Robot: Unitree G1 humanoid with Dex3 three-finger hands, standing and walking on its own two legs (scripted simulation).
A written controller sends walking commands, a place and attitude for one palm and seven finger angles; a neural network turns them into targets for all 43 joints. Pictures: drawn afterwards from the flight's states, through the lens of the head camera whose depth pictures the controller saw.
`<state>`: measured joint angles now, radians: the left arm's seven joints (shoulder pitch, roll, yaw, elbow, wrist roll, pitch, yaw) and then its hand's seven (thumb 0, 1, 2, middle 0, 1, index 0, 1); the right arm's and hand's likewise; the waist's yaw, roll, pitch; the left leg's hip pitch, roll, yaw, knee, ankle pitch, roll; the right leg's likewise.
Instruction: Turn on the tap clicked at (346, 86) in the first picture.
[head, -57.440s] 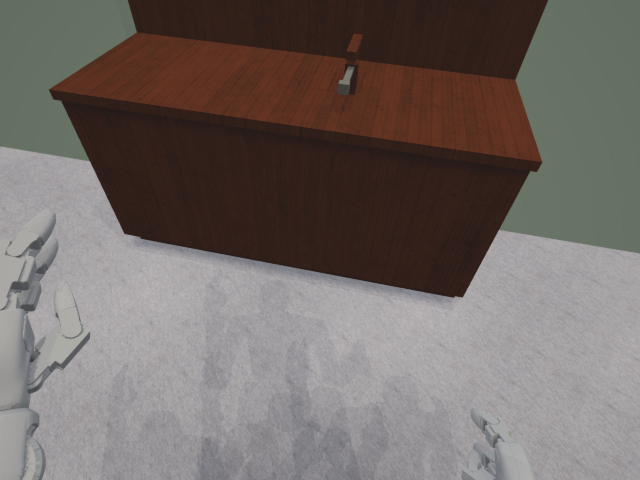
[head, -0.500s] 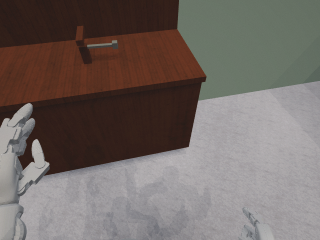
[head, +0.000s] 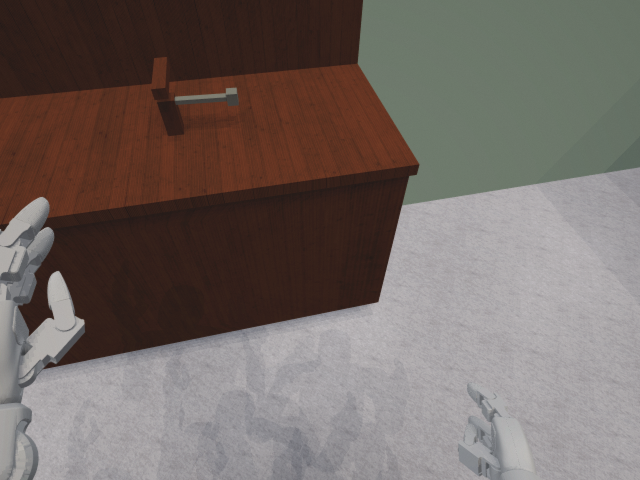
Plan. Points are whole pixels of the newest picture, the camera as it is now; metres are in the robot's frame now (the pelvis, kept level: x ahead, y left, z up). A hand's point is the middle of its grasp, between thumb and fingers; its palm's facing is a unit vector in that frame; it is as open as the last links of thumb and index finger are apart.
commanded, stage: stop stepping back and stand still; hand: left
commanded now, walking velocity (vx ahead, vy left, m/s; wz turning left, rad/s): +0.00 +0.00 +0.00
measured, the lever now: (232, 96) +0.86 +0.27 +0.01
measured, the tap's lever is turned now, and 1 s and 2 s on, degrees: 86 86 86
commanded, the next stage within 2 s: stand and check the lever's angle in 0.22 s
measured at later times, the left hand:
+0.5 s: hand (70, 321) +0.22 +0.25 +0.15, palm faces +0.38 -0.85 -0.37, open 7.4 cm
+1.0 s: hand (79, 323) +0.22 +0.25 +0.15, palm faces +0.38 -0.85 -0.37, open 7.4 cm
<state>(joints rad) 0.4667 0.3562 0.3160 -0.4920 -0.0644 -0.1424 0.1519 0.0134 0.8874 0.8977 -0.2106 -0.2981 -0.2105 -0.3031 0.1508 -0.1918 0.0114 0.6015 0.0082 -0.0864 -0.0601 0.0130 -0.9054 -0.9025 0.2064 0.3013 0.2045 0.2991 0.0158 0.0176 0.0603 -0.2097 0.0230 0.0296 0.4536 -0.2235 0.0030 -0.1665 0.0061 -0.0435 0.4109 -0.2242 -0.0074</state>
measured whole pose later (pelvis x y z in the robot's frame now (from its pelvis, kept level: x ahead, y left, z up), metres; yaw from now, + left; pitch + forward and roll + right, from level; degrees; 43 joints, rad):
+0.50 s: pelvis +0.00 +0.01 +0.00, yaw -1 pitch +0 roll -1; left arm 0.48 0.34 0.32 -0.46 -0.07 -0.13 0.15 0.01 0.89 0.90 -0.21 -0.30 -0.21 -0.30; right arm 0.17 -0.21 0.00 0.61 0.01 -0.07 -0.07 0.01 -0.91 -0.90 0.21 0.30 0.20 0.30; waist 0.01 0.02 0.04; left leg -0.20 0.01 0.05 0.42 -0.21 0.02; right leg -0.16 0.00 -0.03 0.36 -0.20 0.01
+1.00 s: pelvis +0.01 +0.01 +0.00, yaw -1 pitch +0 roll -1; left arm 0.48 0.33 0.30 -0.43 -0.07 -0.12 0.15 0.01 0.89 0.90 -0.21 -0.30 -0.21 -0.30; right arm 0.17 -0.22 0.00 0.61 0.01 -0.06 -0.07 0.01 -0.91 -0.90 0.21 0.30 0.20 0.30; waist 0.01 0.05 0.02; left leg -0.20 0.02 0.04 0.41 -0.21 0.01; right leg -0.15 0.01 -0.03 0.35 -0.19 0.00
